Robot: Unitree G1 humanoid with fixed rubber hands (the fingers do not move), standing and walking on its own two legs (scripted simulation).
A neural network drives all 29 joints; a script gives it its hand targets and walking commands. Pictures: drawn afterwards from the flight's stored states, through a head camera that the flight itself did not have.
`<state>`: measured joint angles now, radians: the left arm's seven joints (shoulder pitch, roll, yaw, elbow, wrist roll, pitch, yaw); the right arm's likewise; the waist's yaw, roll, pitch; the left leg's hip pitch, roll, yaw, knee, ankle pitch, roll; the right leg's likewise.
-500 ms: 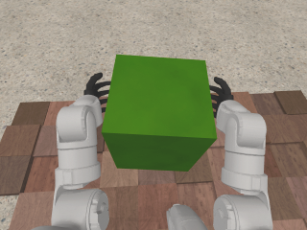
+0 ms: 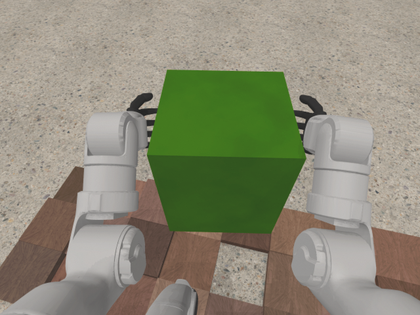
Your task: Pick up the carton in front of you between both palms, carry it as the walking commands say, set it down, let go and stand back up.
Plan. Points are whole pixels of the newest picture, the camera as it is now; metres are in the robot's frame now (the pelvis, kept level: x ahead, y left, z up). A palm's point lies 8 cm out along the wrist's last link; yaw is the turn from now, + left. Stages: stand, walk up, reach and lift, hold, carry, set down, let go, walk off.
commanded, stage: carry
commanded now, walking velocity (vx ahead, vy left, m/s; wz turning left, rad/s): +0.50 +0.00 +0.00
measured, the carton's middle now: (222, 157) +0.38 +0.04 +0.07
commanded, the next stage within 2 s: none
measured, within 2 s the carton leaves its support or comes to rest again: neither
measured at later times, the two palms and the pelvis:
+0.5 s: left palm (195, 59) +0.68 +0.15 +0.09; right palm (313, 72) +0.66 -0.15 +0.10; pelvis +0.31 +0.02 -0.01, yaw -1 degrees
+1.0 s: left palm (221, 7) +0.99 +0.12 +0.10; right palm (312, 12) +1.00 -0.18 +0.09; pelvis +0.63 -0.04 -0.02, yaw -1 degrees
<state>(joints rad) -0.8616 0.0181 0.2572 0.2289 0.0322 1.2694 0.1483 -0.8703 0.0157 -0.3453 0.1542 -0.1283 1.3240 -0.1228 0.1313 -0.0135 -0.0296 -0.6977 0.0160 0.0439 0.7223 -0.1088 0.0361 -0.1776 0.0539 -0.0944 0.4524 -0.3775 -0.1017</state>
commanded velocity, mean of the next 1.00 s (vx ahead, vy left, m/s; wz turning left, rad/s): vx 0.50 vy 0.00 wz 0.00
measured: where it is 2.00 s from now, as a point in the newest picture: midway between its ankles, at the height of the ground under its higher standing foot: (236, 134)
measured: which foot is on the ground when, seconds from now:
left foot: up 0.00-0.10, down 0.12-0.66, up 0.68-1.00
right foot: down 0.00-0.14, up 0.16-0.62, down 0.64-1.00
